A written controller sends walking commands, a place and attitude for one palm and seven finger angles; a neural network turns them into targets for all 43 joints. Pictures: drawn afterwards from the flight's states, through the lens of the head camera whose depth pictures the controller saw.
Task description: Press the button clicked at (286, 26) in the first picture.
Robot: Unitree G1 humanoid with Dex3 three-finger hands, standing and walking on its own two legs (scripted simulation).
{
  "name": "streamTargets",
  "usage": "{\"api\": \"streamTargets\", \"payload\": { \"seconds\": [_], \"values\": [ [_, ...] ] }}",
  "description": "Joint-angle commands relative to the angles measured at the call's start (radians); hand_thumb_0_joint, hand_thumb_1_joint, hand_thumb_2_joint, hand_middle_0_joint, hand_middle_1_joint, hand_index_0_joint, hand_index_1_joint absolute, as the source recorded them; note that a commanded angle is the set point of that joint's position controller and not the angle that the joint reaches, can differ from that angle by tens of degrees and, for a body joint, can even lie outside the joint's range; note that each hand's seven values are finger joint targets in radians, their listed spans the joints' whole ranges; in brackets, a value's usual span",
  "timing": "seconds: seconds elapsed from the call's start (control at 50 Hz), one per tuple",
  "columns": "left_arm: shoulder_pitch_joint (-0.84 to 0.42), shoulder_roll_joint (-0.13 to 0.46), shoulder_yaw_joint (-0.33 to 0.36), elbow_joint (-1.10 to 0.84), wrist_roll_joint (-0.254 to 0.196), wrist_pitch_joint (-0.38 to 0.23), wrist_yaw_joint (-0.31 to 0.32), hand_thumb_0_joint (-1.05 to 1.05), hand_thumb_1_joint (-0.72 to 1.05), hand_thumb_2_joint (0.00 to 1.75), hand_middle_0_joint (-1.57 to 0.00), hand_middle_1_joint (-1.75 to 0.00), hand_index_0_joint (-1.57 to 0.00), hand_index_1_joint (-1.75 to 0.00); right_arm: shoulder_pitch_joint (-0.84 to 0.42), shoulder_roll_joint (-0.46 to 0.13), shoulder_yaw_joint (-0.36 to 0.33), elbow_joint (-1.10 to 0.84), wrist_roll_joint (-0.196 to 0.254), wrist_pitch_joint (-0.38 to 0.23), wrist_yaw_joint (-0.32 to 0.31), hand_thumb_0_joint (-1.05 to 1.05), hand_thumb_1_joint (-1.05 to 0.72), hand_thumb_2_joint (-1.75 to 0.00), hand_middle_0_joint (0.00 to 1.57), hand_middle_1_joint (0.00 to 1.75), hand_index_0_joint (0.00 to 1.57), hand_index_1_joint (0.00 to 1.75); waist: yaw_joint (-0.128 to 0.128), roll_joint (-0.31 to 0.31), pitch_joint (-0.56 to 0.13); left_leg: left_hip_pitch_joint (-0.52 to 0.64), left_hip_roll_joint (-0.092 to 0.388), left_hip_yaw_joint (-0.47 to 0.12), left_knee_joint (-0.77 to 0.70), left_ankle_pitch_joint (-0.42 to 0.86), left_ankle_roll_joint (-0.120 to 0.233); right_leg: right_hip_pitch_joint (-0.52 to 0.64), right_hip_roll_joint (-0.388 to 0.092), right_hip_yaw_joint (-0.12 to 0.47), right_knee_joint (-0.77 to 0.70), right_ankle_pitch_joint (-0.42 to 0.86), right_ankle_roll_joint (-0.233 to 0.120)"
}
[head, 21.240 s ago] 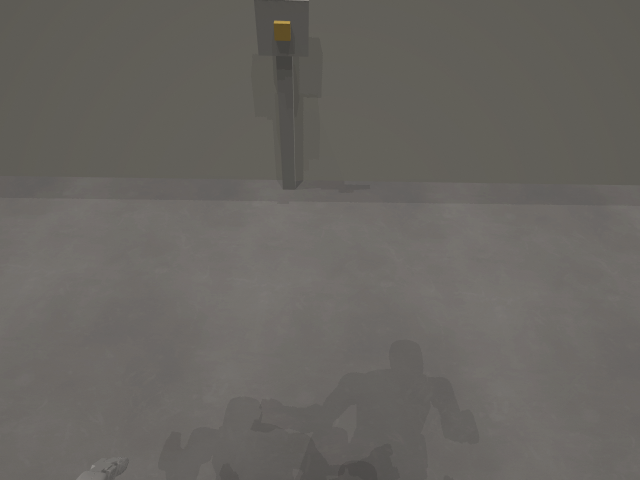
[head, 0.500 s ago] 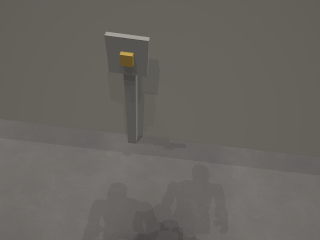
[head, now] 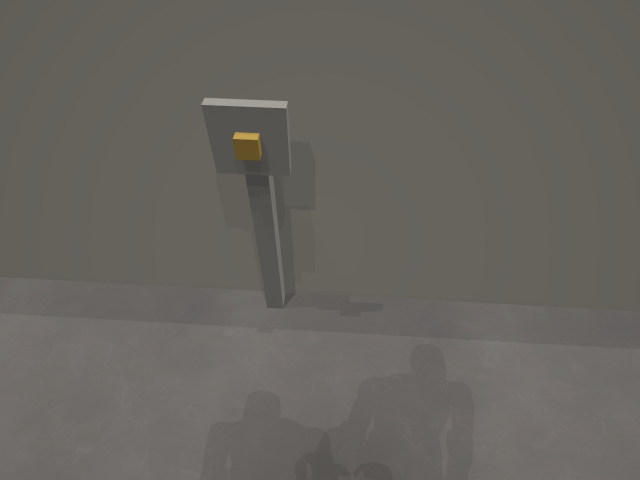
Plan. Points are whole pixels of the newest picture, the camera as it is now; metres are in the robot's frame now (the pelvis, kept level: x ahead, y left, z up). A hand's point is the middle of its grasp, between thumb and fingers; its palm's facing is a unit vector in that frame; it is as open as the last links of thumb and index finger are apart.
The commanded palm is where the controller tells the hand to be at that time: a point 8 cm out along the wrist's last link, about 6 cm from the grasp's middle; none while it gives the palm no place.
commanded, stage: let the arm hang, fingers relaxed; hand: left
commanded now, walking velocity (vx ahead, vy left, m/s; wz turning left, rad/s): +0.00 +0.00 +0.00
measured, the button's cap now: (248, 145) +0.78 +0.21 -0.03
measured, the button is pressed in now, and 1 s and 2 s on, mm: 0 0 0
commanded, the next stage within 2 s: stand and wait in 0.24 s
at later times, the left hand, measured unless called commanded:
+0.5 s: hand out of the picture +0.00 +0.15 -0.17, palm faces +0.05 -0.98 -0.18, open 7.3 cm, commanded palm none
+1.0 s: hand out of the picture +0.03 +0.14 -0.17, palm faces +0.05 -0.98 -0.19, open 7.4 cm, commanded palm none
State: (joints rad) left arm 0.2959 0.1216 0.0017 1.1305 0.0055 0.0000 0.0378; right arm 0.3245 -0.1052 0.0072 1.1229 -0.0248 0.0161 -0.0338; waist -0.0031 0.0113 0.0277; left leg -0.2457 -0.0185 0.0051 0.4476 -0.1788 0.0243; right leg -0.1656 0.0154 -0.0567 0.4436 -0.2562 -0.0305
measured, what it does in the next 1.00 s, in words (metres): stands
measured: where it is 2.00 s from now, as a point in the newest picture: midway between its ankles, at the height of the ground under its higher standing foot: outside the picture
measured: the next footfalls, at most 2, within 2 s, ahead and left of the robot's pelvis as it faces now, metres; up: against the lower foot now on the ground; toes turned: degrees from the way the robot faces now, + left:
none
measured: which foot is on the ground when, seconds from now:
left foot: down 0.00-1.00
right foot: down 0.00-1.00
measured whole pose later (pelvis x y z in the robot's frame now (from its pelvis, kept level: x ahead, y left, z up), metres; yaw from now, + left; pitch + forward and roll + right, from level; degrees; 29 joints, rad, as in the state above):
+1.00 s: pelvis +0.04 -0.02 +0.00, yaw +0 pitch -1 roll +0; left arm 0.28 0.12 0.00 1.15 0.00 -0.02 0.04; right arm 0.28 -0.13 0.01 1.15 -0.02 0.00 -0.05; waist 0.00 0.01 0.05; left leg -0.17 0.00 0.00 0.40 -0.21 -0.01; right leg -0.08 0.04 -0.06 0.38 -0.28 -0.06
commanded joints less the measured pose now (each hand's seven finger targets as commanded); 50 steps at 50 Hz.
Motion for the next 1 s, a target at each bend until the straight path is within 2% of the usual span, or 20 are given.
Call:
{"api": "streamTargets", "payload": {
  "seconds": [0.0, 0.06, 0.1, 0.42, 0.48, 0.54, 0.72, 0.74, 0.82, 0.88, 0.98],
  "values": [
    [0.088, 0.098, 0.024, -0.011, 0.001, -0.009, 0.005, 0.00, 0.90, 0.90, -0.20, -0.30, -0.20, -0.30, 0.066, -0.082, -0.016, -0.012, 0.004, -0.015, -0.007, 0.00, -0.90, -0.90, 0.20, 0.30, 0.20, 0.30, 0.005, 0.007, 0.068, -0.006, 0.094, -0.098, -0.099, 0.012, 0.018, -0.052, -0.112, 0.105, -0.115, 0.006, -0.028],
    [0.082, 0.094, 0.025, -0.008, 0.001, -0.010, 0.007, 0.00, 0.90, 0.90, -0.20, -0.30, -0.20, -0.30, 0.070, -0.079, -0.016, -0.009, 0.005, -0.016, -0.009, 0.00, -0.90, -0.90, 0.20, 0.30, 0.20, 0.30, 0.003, 0.007, 0.067, 0.000, 0.097, -0.095, -0.095, 0.038, 0.015, -0.042, -0.111, 0.100, -0.115, 0.027, -0.026],
    [0.082, 0.089, 0.026, -0.005, 0.000, -0.010, 0.006, 0.00, 0.90, 0.90, -0.20, -0.30, -0.20, -0.30, 0.070, -0.075, -0.016, -0.006, 0.005, -0.017, -0.011, 0.00, -0.90, -0.90, 0.20, 0.30, 0.20, 0.30, 0.003, 0.028, 0.071, 0.001, 0.097, -0.095, -0.099, 0.040, 0.015, -0.039, -0.113, 0.102, -0.119, 0.031, -0.027],
    [0.090, 0.087, 0.024, 0.003, -0.001, -0.015, 0.007, 0.00, 0.90, 0.90, -0.20, -0.30, -0.20, -0.30, 0.050, -0.090, -0.017, 0.001, 0.007, -0.018, -0.014, 0.00, -0.90, -0.90, 0.20, 0.30, 0.20, 0.30, 0.000, -0.013, 0.054, 0.063, 0.103, -0.084, -0.089, 0.103, 0.014, -0.019, -0.114, 0.103, -0.131, 0.093, -0.022],
    [0.088, 0.087, 0.022, 0.004, 0.000, -0.015, 0.007, 0.00, 0.90, 0.90, -0.20, -0.30, -0.20, -0.30, 0.043, -0.092, -0.016, 0.005, 0.007, -0.018, -0.014, 0.00, -0.90, -0.90, 0.20, 0.30, 0.20, 0.30, 0.000, 0.001, 0.061, 0.068, 0.105, -0.082, -0.089, 0.116, 0.013, -0.020, -0.114, 0.105, -0.131, 0.107, -0.022],
    [0.094, 0.091, 0.022, 0.005, 0.000, -0.016, 0.008, 0.00, 0.90, 0.90, -0.20, -0.30, -0.20, -0.30, 0.037, -0.098, -0.016, 0.003, 0.009, -0.018, -0.015, 0.00, -0.90, -0.90, 0.20, 0.30, 0.20, 0.30, 0.003, -0.012, 0.066, 0.073, 0.107, -0.082, -0.088, 0.125, 0.013, -0.020, -0.112, 0.103, -0.134, 0.116, -0.021],
    [0.081, 0.096, 0.024, 0.005, -0.001, -0.019, 0.008, 0.00, 0.90, 0.90, -0.20, -0.30, -0.20, -0.30, 0.027, -0.102, -0.014, 0.010, 0.007, -0.022, -0.017, 0.00, -0.90, -0.90, 0.20, 0.30, 0.20, 0.30, 0.001, 0.000, 0.048, 0.090, 0.108, -0.078, -0.089, 0.161, 0.011, 0.013, -0.117, 0.105, -0.132, 0.175, -0.022],
    [0.083, 0.099, 0.023, 0.003, -0.001, -0.019, 0.009, 0.00, 0.90, 0.90, -0.20, -0.30, -0.20, -0.30, 0.028, -0.105, -0.015, 0.008, 0.008, -0.020, -0.017, 0.00, -0.90, -0.90, 0.20, 0.30, 0.20, 0.30, 0.002, -0.016, 0.056, 0.088, 0.110, -0.077, -0.089, 0.156, 0.010, 0.010, -0.114, 0.104, -0.134, 0.172, -0.021],
    [0.079, 0.097, 0.022, 0.005, -0.002, -0.018, 0.007, 0.00, 0.90, 0.90, -0.20, -0.30, -0.20, -0.30, 0.027, -0.104, -0.013, 0.014, 0.007, -0.020, -0.017, 0.00, -0.90, -0.90, 0.20, 0.30, 0.20, 0.30, 0.002, -0.011, 0.074, 0.080, 0.107, -0.076, -0.094, 0.141, 0.009, 0.004, -0.116, 0.106, -0.139, 0.160, -0.022],
    [0.079, 0.101, 0.023, 0.002, -0.002, -0.019, 0.008, 0.00, 0.90, 0.90, -0.20, -0.30, -0.20, -0.30, 0.023, -0.105, -0.014, 0.012, 0.006, -0.020, -0.017, 0.00, -0.90, -0.90, 0.20, 0.30, 0.20, 0.30, 0.002, 0.007, 0.067, 0.088, 0.107, -0.072, -0.089, 0.152, 0.007, 0.009, -0.118, 0.105, -0.140, 0.180, -0.022],
    [0.071, 0.114, 0.027, -0.003, -0.003, -0.022, 0.008, 0.00, 0.90, 0.90, -0.20, -0.30, -0.20, -0.30, 0.026, -0.115, -0.017, 0.010, 0.008, -0.022, -0.018, 0.00, -0.90, -0.90, 0.20, 0.30, 0.20, 0.30, 0.001, -0.017, 0.038, 0.100, 0.109, -0.069, -0.086, 0.170, 0.005, 0.037, -0.120, 0.104, -0.135, 0.233, -0.022]
  ]
}}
